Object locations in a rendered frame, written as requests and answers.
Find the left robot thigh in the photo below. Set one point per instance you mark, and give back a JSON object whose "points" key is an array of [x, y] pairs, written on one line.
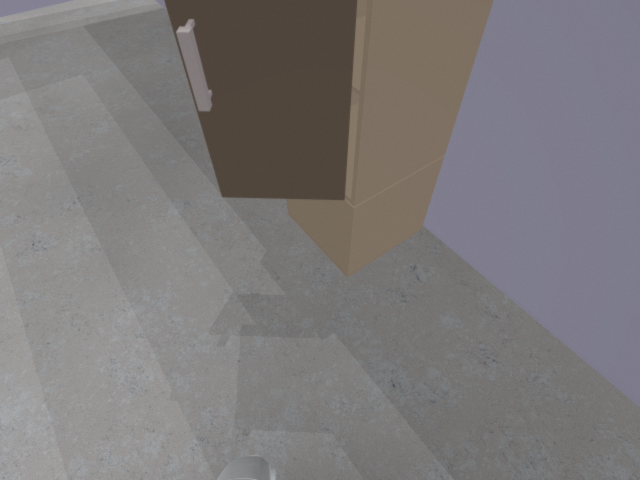
{"points": [[249, 468]]}

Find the handle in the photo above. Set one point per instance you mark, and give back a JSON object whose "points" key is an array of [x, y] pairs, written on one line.
{"points": [[189, 49]]}

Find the cupboard door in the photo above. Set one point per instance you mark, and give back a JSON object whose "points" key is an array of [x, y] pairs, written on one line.
{"points": [[280, 72]]}

